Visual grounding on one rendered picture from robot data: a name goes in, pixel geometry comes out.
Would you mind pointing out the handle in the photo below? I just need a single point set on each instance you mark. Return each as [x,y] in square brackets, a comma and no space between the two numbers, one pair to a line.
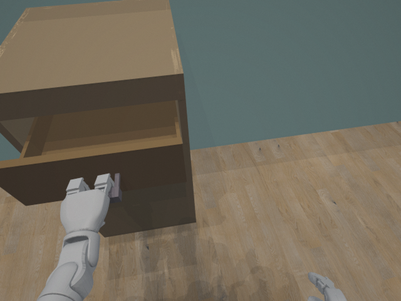
[115,193]

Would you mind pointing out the cabinet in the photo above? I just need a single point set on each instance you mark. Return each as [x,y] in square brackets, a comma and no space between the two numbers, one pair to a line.
[90,56]

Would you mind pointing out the robot left forearm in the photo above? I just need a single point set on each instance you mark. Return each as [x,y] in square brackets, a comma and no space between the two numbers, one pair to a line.
[72,279]

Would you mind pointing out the robot left hand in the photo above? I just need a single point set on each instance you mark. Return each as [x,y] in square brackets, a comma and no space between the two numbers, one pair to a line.
[85,209]

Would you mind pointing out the robot right hand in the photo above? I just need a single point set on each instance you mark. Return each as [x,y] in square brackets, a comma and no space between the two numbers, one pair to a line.
[326,287]

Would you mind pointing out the drawer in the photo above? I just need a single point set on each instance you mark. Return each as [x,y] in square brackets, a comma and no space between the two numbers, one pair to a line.
[141,142]

